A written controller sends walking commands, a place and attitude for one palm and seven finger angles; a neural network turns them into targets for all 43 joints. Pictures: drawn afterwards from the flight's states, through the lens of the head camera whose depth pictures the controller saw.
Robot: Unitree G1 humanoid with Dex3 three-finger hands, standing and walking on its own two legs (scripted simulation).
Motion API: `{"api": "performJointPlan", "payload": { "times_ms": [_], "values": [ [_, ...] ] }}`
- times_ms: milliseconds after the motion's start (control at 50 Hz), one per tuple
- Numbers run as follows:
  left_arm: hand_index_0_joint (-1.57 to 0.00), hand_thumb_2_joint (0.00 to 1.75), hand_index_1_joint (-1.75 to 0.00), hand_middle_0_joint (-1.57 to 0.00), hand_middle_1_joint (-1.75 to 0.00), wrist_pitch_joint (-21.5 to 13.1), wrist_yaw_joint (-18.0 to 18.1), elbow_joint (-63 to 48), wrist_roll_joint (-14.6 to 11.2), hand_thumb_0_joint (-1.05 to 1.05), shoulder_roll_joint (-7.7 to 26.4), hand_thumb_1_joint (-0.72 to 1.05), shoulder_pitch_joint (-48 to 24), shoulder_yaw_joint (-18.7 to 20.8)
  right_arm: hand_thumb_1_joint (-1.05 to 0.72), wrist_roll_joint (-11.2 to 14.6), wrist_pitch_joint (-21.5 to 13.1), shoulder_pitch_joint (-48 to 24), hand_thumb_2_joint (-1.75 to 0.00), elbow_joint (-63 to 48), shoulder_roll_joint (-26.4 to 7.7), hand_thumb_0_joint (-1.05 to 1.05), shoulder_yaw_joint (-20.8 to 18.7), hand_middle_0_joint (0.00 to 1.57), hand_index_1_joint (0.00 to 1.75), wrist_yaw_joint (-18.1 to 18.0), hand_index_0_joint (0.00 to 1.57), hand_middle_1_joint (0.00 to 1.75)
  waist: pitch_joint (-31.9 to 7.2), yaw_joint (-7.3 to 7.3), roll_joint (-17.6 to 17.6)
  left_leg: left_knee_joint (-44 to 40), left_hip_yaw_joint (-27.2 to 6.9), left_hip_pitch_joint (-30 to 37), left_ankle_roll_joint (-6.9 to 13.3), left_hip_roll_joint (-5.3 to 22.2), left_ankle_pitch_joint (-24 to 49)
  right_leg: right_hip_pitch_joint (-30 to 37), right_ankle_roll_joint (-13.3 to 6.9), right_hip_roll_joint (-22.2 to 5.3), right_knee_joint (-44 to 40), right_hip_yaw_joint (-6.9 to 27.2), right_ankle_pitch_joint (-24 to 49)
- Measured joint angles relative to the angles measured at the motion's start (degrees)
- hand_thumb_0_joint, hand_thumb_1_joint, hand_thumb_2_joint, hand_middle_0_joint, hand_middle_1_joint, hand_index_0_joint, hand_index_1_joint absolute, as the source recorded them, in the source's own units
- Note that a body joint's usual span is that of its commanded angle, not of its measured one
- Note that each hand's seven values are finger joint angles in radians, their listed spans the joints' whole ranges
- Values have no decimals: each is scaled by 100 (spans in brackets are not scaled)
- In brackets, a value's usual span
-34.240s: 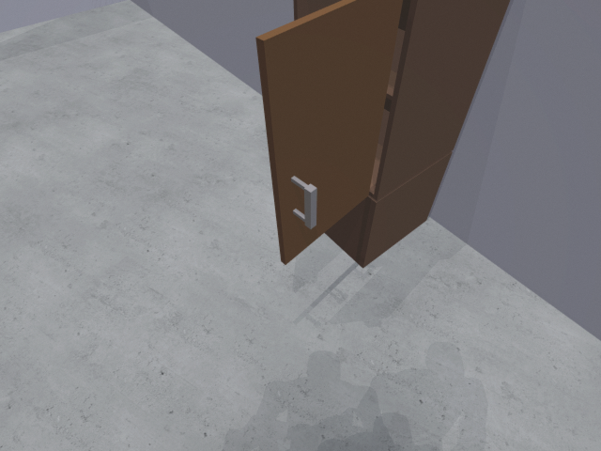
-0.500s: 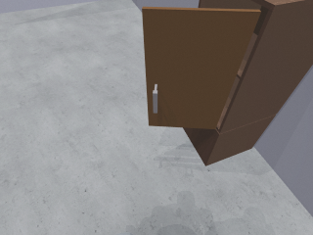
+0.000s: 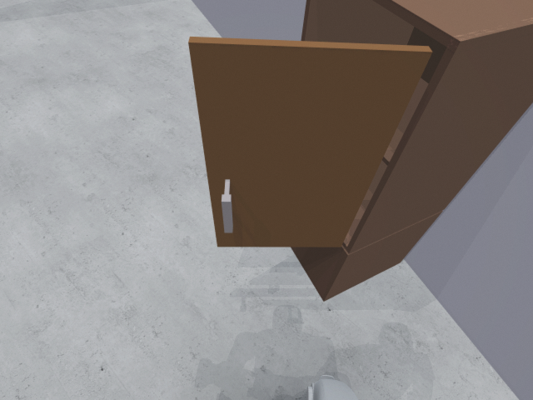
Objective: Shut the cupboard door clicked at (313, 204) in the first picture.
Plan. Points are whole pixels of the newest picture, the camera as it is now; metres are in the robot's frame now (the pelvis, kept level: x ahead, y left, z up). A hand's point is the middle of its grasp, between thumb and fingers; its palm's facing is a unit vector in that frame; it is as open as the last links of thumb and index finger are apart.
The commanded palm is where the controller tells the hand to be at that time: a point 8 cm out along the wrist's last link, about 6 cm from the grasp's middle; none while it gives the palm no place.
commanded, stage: come to a stop and stand still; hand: left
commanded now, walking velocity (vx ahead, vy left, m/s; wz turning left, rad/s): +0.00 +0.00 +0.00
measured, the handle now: (228, 207) +0.51 +0.10 -0.12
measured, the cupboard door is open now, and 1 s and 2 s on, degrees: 65 65 65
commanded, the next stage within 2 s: look again from close up in 1.24 s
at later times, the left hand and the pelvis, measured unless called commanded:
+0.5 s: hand out of the picture +0.13 +0.17 -0.18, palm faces +0.08 -0.97 -0.22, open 7.3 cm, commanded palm none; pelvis +0.05 -0.03 -0.01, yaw +2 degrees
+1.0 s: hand out of the picture +0.00 +0.17 -0.18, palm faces +0.04 -0.98 -0.19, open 7.4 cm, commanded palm none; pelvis +0.01 +0.00 +0.00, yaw +1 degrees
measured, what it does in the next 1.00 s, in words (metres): steps on the spot: right foot, then left foot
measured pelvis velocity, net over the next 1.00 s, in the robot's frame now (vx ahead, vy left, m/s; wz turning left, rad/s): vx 0.01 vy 0.00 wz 0.01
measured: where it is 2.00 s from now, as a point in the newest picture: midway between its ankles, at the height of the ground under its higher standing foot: outside the picture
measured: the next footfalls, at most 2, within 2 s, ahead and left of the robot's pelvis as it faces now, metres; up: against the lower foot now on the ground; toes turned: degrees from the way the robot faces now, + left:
right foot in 0.12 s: +0.15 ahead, -0.17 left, +0.00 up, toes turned -5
left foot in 0.52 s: +0.08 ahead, +0.09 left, +0.00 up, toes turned +4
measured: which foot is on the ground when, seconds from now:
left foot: down 0.00-0.12, up 0.14-0.50, down 0.52-1.00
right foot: up 0.00-0.10, down 0.12-0.54, up 0.56-0.82, down 0.84-1.00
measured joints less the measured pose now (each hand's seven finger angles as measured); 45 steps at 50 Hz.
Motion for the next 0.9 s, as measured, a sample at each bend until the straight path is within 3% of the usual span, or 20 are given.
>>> {"api": "performJointPlan", "payload": {
  "times_ms": [60,120,160,220,280,340,440,520,540,600,680,760,860,900],
  "values": [
    [-20,90,-30,-19,-30,-31,7,-52,-4,0,-6,91,-141,-25,-90,3,73,118,-90,93,-2,0,-60,21,30,35,20,29,39,-96,70,86,6,125,-160,90,-196,230,9,7,-803,-96,112],
    [-20,90,-30,-19,-30,-200,63,-83,-11,0,6,91,-168,-94,-90,52,135,255,-90,180,-11,0,-82,21,30,49,20,29,26,-131,33,682,-21,62,-324,142,-663,831,30,38,-1808,-158,533],
    [-20,90,-30,-19,-30,-314,160,19,-25,0,-167,91,-264,-163,-90,129,243,100,-90,248,-149,0,-108,21,30,38,20,29,130,-123,281,1455,-399,-224,-245,146,-1359,843,-15,179,-1600,-245,66],
    [-20,90,-30,-19,-30,-303,264,66,-29,0,-363,91,-352,-271,-91,212,377,-219,-90,200,-254,0,-137,20,30,-23,20,29,258,-137,332,2610,-743,-736,-192,-211,-1855,980,-125,186,-1645,-290,23],
    [-20,90,-30,-20,-30,-225,341,22,-38,0,-496,91,-388,-268,-91,212,456,-514,-90,63,-329,0,-174,20,30,-23,20,29,286,-39,257,3505,-832,-1252,-208,-521,-1706,1134,-159,141,-1893,-313,135],
    [-21,90,-30,-20,-30,-185,393,-66,-23,-1,-483,92,-383,-216,-91,167,545,-799,-90,-128,-412,0,-222,20,30,17,20,29,235,68,217,3890,-884,-1644,-249,-670,-1377,1192,-143,115,-2097,-369,249],
    [-21,90,-30,-20,-30,-105,401,-133,41,-1,-275,92,-268,-148,-91,144,530,-1176,-90,-454,-458,0,-252,20,30,76,20,29,134,203,68,3168,-918,-1594,-234,-643,-1163,1154,-67,42,-2166,-416,346],
    [-21,90,-30,-20,-30,-19,369,-121,29,0,-51,91,-53,-86,-91,150,365,-1223,-90,-656,-426,0,-180,20,30,104,20,29,-8,270,-72,1312,-893,-818,-143,-527,-418,967,77,-9,-1842,-382,249],
    [-21,90,-30,-20,-30,28,359,-96,2,0,-6,91,-8,-76,-91,133,315,-1189,-90,-676,-415,0,-168,20,30,103,20,29,-51,250,-80,1109,-886,-734,41,-527,-448,890,101,-13,-1658,-378,95],
    [-20,90,-30,-20,-30,206,359,-22,-22,0,141,91,97,-39,-91,59,327,-1100,-90,-645,-257,0,-46,20,30,57,20,29,-62,293,-224,1083,-853,-692,292,-610,-402,693,51,191,-756,44,-1050],
    [-20,90,-30,-19,-30,210,330,95,-44,0,204,91,284,-41,-91,72,307,-978,-90,-518,-97,0,95,20,30,-29,20,29,-64,370,-224,562,-816,-472,356,-660,-54,677,55,451,200,314,-1170],
    [-20,90,-30,-19,-30,183,330,248,-70,0,135,91,484,-124,-91,107,271,-906,-90,-350,-6,0,128,20,30,-51,20,29,-89,370,-141,253,-749,-372,408,-725,146,1210,74,446,-400,235,-1225],
    [-20,90,-30,-19,-30,51,350,451,-76,0,-19,91,673,-246,-92,182,235,-821,-90,-113,-13,0,83,21,30,-50,20,29,-185,324,-152,316,-571,-521,401,-888,175,2129,-35,332,-2225,308,-575],
    [-20,90,-30,-19,-30,8,360,601,-75,0,-194,91,658,-310,-92,209,244,-824,-90,23,-89,0,38,21,30,-45,20,29,-142,263,56,267,-595,-486,384,-810,227,2199,-38,412,-2381,288,-529]
  ]
}}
